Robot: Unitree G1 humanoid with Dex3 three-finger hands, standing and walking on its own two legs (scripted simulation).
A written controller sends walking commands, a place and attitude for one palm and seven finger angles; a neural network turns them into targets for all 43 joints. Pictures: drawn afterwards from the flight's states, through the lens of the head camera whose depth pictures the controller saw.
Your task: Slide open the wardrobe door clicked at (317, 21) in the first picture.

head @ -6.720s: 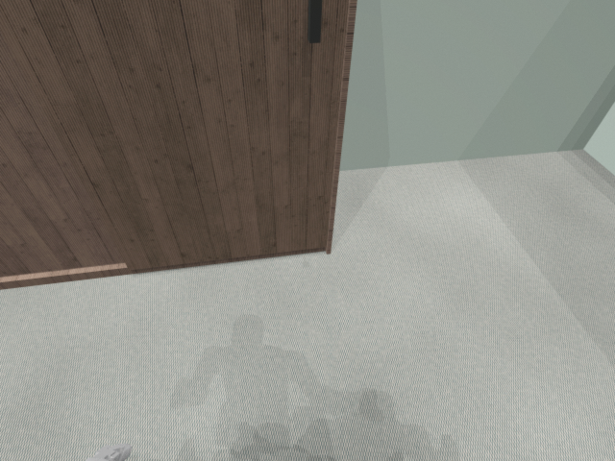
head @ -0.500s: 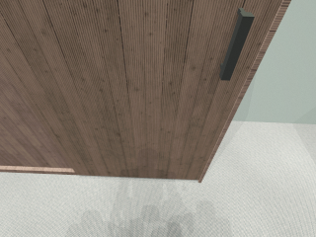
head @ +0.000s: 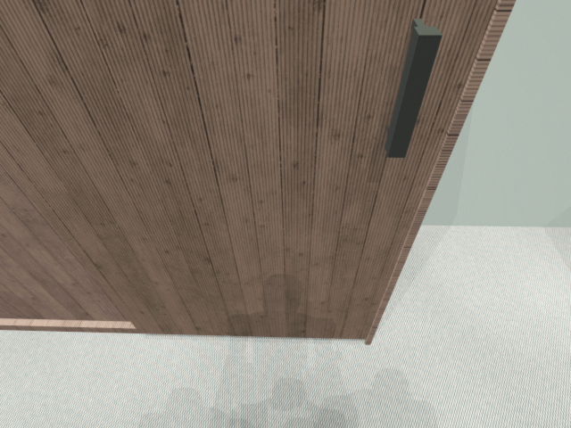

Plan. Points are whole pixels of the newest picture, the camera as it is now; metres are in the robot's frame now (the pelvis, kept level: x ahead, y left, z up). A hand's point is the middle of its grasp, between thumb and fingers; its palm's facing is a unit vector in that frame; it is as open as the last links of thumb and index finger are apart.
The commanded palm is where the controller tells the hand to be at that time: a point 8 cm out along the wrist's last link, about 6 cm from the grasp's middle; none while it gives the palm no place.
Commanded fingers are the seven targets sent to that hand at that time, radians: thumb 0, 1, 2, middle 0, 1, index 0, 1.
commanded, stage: shuffle to correct the standing spot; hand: right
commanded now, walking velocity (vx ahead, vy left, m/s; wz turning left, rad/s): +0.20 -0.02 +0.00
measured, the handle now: (405, 92) +0.51 -0.14 +0.23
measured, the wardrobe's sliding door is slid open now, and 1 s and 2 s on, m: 0.00 0.00 0.00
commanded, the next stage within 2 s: come to a stop and stand still in 0.04 s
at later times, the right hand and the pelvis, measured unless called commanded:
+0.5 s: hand out of the picture +0.13 -0.15 -0.16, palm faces +0.07 +0.96 -0.26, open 7.2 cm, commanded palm none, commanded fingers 0.00 -0.90 -0.90 0.20 0.30 0.20 0.30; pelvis +0.07 +0.04 +0.01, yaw -2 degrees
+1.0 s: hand out of the picture +0.05 -0.24 -0.16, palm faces +0.06 +0.96 -0.27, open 7.4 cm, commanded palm none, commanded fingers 0.00 -0.90 -0.90 0.20 0.30 0.20 0.30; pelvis +0.02 -0.04 +0.00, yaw +0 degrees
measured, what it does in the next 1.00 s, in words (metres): steps on the spot: left foot, then right foot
